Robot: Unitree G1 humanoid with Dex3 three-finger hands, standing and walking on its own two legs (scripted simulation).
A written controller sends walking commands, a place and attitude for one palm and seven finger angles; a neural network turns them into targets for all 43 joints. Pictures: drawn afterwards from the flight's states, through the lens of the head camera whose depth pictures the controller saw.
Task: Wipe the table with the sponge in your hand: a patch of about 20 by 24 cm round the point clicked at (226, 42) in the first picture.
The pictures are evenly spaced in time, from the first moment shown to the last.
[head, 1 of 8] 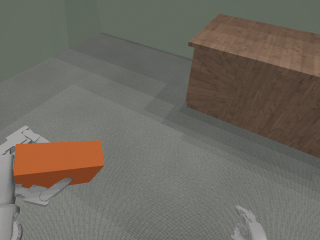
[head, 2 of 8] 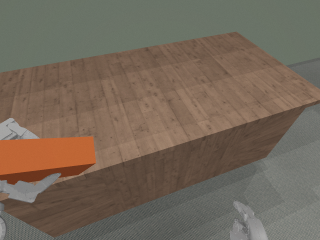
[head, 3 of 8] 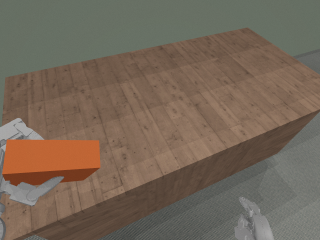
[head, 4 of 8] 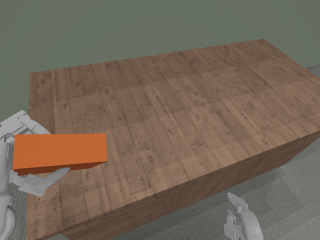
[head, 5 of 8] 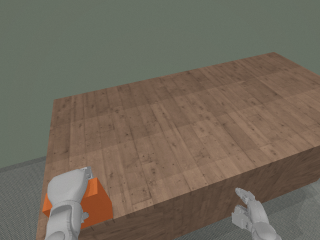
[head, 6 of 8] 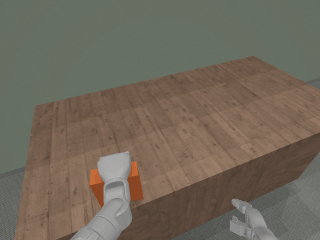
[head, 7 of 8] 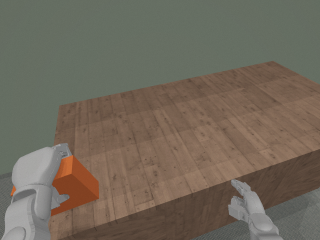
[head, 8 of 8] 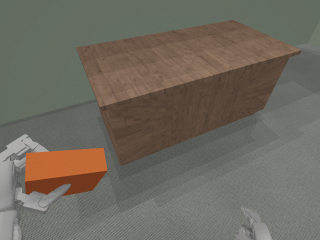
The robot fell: no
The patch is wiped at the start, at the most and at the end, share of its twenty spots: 0.00 1.00 1.00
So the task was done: yes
